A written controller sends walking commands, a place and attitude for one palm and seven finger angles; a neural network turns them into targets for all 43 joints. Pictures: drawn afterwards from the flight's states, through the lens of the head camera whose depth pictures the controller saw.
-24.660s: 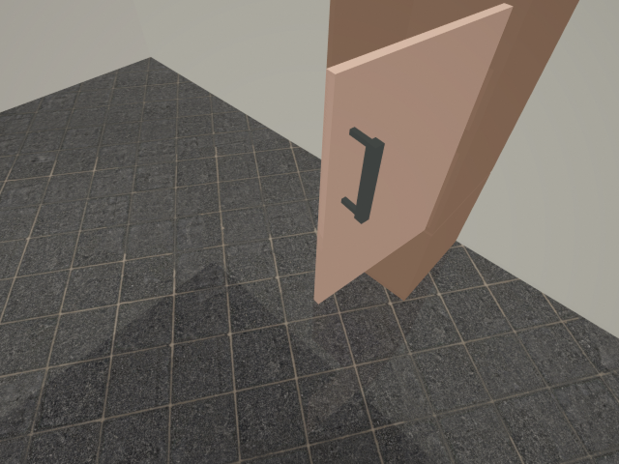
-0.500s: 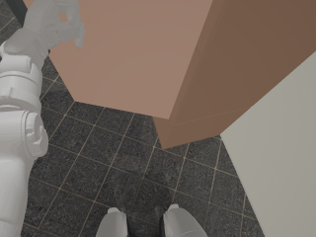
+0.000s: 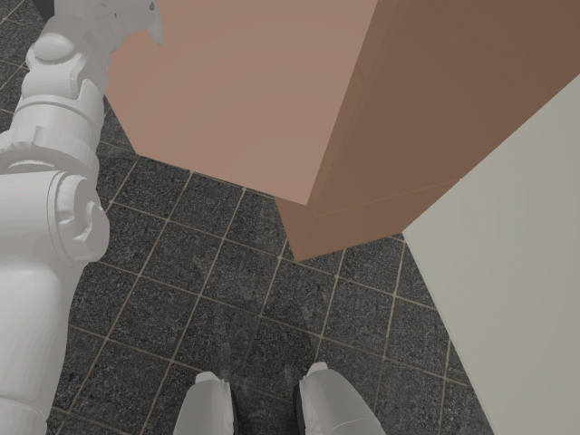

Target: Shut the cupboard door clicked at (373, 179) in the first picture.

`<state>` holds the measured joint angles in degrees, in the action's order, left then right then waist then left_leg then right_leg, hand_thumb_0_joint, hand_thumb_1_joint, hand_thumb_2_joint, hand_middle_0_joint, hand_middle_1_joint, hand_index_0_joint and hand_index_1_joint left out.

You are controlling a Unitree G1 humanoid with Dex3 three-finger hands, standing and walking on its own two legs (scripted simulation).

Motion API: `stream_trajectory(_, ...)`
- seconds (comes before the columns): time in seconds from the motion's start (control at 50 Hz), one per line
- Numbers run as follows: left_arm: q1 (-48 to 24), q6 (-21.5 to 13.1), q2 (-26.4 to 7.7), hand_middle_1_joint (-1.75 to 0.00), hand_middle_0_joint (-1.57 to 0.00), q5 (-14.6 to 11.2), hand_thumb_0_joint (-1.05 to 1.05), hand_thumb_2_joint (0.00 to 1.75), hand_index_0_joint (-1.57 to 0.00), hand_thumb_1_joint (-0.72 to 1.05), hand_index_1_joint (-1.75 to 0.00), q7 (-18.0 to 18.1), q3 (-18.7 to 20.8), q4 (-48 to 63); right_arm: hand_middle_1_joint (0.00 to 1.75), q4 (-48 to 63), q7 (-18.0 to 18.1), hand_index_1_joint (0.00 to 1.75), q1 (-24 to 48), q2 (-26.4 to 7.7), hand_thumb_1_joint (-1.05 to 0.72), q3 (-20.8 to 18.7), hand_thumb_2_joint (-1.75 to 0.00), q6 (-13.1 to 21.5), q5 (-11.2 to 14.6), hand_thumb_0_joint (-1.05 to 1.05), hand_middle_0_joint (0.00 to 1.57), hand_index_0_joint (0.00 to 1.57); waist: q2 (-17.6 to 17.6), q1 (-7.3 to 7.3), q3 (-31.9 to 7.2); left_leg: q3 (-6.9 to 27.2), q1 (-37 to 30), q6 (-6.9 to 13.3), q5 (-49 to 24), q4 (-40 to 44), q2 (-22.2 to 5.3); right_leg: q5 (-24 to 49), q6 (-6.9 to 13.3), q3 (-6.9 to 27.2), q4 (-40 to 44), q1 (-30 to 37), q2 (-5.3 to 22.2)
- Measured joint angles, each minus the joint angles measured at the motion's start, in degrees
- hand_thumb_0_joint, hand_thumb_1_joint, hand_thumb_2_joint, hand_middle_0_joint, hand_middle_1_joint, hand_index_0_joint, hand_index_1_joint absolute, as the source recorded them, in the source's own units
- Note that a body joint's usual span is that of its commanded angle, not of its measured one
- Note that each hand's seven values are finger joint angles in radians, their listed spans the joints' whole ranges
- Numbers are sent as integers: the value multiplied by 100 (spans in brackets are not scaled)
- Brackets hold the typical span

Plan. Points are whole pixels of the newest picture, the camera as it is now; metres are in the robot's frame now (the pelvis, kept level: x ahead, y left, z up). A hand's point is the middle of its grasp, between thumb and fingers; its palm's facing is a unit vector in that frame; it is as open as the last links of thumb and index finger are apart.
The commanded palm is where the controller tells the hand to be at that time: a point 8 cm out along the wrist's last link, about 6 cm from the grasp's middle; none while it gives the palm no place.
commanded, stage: pull the fist back off the door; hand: left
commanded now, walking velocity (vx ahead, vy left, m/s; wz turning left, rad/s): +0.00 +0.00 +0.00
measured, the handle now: out of the picture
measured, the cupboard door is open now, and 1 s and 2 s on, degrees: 56 53 53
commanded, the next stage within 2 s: draw the hand back to the body in 0.78 s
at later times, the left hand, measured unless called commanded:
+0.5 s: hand (160, 17) +0.56 +0.07 +0.16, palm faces +0.03 -1.00 -0.05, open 3.1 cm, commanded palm +0.52 +0.12 +0.15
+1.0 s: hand (162, 58) +0.51 +0.07 +0.16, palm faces +0.03 -1.00 +0.03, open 3.1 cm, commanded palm +0.46 +0.13 +0.16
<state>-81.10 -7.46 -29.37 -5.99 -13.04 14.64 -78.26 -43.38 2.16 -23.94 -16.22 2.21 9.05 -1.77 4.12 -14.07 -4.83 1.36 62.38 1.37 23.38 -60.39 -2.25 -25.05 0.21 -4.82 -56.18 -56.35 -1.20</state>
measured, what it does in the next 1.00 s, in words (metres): stands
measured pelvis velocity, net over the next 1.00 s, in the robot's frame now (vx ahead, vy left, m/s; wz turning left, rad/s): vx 0.02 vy -0.02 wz -0.01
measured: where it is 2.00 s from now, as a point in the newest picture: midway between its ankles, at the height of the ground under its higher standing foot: outside the picture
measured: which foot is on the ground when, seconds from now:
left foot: down 0.00-1.00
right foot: down 0.00-1.00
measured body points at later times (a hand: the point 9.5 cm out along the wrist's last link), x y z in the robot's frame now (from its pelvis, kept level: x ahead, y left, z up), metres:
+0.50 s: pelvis +0.03 -0.02 +0.03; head +0.13 -0.03 +0.47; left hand +0.55 +0.12 +0.17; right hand -0.03 -0.27 -0.09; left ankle +0.04 +0.10 -0.66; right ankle +0.01 -0.12 -0.66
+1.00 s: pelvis +0.02 -0.02 +0.04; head +0.09 -0.04 +0.49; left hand +0.50 +0.12 +0.16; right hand +0.08 -0.27 -0.08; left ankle +0.04 +0.10 -0.66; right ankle +0.01 -0.12 -0.66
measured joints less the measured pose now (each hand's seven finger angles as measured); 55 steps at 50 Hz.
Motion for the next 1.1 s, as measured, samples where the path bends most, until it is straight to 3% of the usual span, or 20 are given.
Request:
stream_trajectory(0.08, -33, -127, 415, -150, -130, 472, 4, 98, -130, 87, -150, 1645, 386, 79, 30, 143, -341, 30, -191, 99, -90, -16, -90, -46, -281, 0, 21, 20, 9, -93, -104, 2, 83, -16, -20, 18, 16, -9, 6, -3, -22, -98, 17)
stream_trajectory(0.12, 83, -315, 480, -150, -130, 841, 4, 97, -130, 88, -150, 2094, 379, 169, 30, 207, -505, 30, -280, 158, -90, -34, -90, -103, -384, 0, 21, 20, 25, -155, -157, -9, 97, -30, -17, 27, 10, -19, 22, 9, -34, -128, 12)
stream_trajectory(0.16, 270, -500, 466, -150, -130, 1097, 4, 98, -130, 91, -150, 2225, 313, 249, 30, 254, -614, 30, -359, 215, -90, -50, -90, -208, -419, 0, 21, 20, 49, -192, -165, -33, 26, -43, -14, 71, -5, -20, 40, 35, -8, -79, -2)
stream_trajectory(0.22, 572, -581, 454, -150, -130, 1137, 4, 97, -130, 93, -150, 2009, 289, 290, 30, 283, -668, 30, -472, 273, -90, -53, -90, -413, -361, 0, 21, 20, 79, -170, -141, -94, -236, -56, -31, 242, -38, 17, 58, 99, 143, 141, -35)
stream_trajectory(0.32, 1031, -439, 604, -150, -130, 698, 3, 94, -130, 92, -150, 1613, 601, 159, 30, 311, -585, 30, -616, 245, -90, -27, -90, -623, -208, 0, 21, 20, 102, -67, -125, -202, -862, -72, -106, 692, -90, 133, 72, 209, 575, 705, -91)
stream_trajectory(0.4, 1643, -818, 793, -150, -130, 552, 3, 92, -130, 91, -150, 1605, 789, 639, 30, 394, -542, 30, -676, 177, -90, -111, -90, -614, -177, 0, 21, 20, 72, 50, -182, -297, -1290, -100, -133, 973, -121, 177, 92, 305, 812, 1071, -123)
stream_trajectory(0.48, 2220, -1199, 932, -150, -130, 583, 2, 91, -130, 90, -150, 1536, 539, 1042, 30, 434, -565, 30, -615, 115, -90, -225, -90, -669, -120, 0, 21, 20, 30, 240, -234, -334, -1634, -125, -112, 1113, -120, 141, 112, 343, 906, 1381, -125)
stream_trajectory(0.62, 2948, -881, 1369, -150, -130, 125, 2, 90, -130, 90, -150, 1288, 78, 1332, 30, 476, -457, 30, -166, 34, -91, -329, -90, -779, 81, 0, 21, 20, -102, 563, -116, -245, -2127, -151, -181, 1355, -65, 164, 134, 253, 1141, 1913, -86)
stream_trajectory(0.74, 3485, -1398, 1794, -150, -130, 61, 2, 90, -130, 90, -150, 1413, -344, 2221, 30, 455, -351, 30, 323, 6, -91, -421, -90, -578, 123, 0, 20, 20, -145, 750, -80, -201, -2252, -161, -163, 1308, -20, 114, 134, 208, 1074, 2054, -43)
stream_trajectory(0.78, 3393, -1425, 1833, -150, -130, 141, 2, 90, -130, 90, -150, 1425, -466, 2119, 30, 403, -337, 30, 481, 23, -91, -401, -90, -575, 147, 0, 20, 20, -150, 776, -103, -193, -2280, -157, -147, 1273, 7, 75, 128, 198, 1011, 2077, -16)
stream_trajectory(0.84, 3087, -1172, 1818, -150, -130, 194, 2, 90, -130, 90, -150, 1454, -542, 1694, 30, 381, -316, 30, 659, 85, -91, -334, -90, -616, 182, 0, 20, 20, -156, 764, -120, -188, -2314, -151, -169, 1284, 39, 64, 123, 191, 976, 2097, 16)
stream_trajectory(0.94, 2859, -925, 1770, -150, -130, 56, 2, 90, -130, 90, -150, 1502, -218, 1345, 30, 462, -281, 30, 687, 201, -91, -198, -90, -617, 178, 0, 20, 20, -149, 711, -85, -254, -2367, -150, -268, 1409, 41, 145, 126, 257, 1025, 2089, 20)
stream_trajectory(1.02, 3253, -1205, 1664, -150, -130, 87, 2, 90, -130, 90, -150, 1401, 109, 1746, 30, 521, -278, 30, 484, 256, -91, -148, -90, -649, 164, 0, 20, 20, -147, 727, -99, -370, -2455, -152, -293, 1493, 7, 181, 132, 373, 1040, 2097, -9)
stream_trajectory(1.1, 4027, -1230, 1518, -150, -130, 72, 2, 90, -130, 90, -150, 1169, 39, 2452, 30, 519, -271, 30, 195, 242, -90, -184, -90, -737, 240, 0, 21, 20, -90, 823, -141, -440, -2690, -153, -291, 1605, -21, 202, 132, 445, 1139, 2296, -39)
